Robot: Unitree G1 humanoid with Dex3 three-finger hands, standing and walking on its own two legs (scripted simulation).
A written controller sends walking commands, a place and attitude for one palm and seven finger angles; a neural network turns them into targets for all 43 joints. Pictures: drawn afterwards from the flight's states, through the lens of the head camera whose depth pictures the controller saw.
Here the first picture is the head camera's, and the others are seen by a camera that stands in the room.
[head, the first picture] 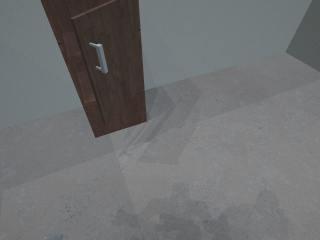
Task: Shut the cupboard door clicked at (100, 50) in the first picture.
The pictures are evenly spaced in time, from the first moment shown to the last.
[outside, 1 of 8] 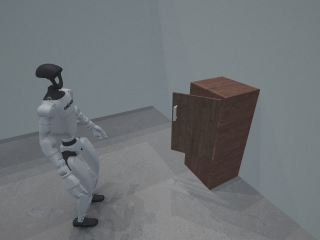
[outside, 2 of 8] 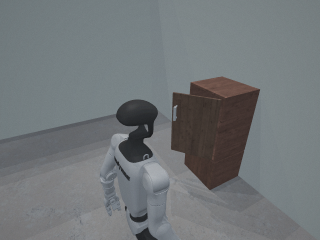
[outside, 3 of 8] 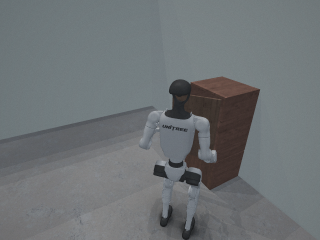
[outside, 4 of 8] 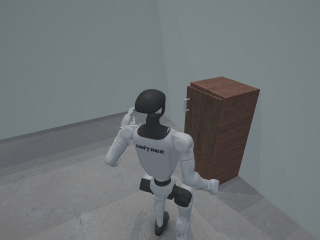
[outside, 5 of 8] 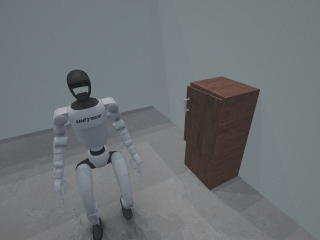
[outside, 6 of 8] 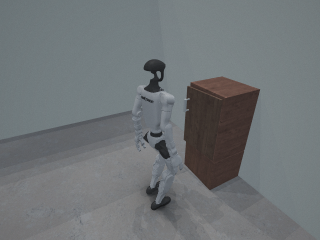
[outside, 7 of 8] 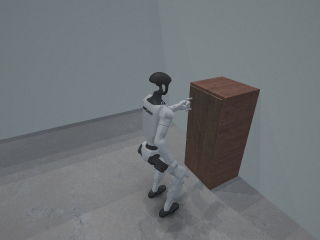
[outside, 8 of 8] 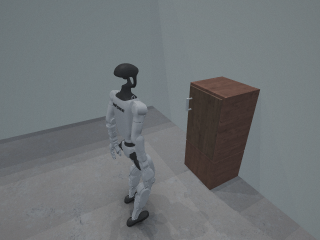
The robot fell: no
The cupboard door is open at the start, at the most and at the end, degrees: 37 37 0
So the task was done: yes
